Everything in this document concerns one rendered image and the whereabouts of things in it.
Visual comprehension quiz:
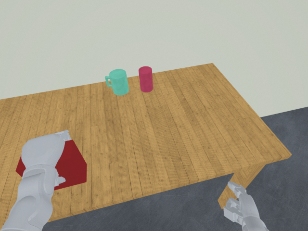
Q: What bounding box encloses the right robot hand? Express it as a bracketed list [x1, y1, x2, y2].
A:
[223, 181, 260, 225]

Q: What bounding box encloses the sponge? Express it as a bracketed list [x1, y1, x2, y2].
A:
[16, 140, 87, 190]

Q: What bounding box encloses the right robot forearm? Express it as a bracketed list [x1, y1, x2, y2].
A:
[242, 216, 269, 231]

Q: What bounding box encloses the left robot forearm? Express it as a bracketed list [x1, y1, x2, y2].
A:
[0, 165, 56, 231]

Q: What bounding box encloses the table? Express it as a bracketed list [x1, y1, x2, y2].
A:
[0, 63, 292, 230]

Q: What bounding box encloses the left robot hand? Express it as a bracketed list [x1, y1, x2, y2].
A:
[21, 130, 71, 186]

